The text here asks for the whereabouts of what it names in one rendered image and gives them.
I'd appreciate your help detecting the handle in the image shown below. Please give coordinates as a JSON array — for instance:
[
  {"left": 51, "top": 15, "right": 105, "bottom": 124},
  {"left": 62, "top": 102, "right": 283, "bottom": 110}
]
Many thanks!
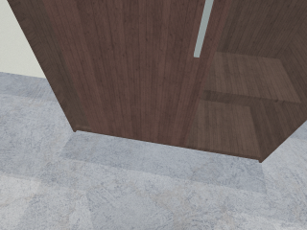
[{"left": 194, "top": 0, "right": 214, "bottom": 58}]

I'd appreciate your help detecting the wardrobe door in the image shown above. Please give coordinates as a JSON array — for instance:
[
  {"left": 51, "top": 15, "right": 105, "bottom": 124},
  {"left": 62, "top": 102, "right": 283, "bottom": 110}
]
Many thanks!
[
  {"left": 42, "top": 0, "right": 232, "bottom": 147},
  {"left": 19, "top": 0, "right": 90, "bottom": 127}
]

